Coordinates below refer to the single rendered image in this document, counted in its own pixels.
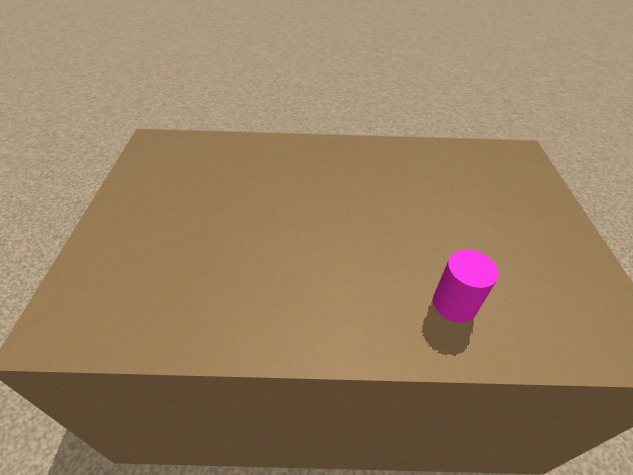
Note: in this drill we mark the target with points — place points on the can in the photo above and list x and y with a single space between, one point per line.
466 282

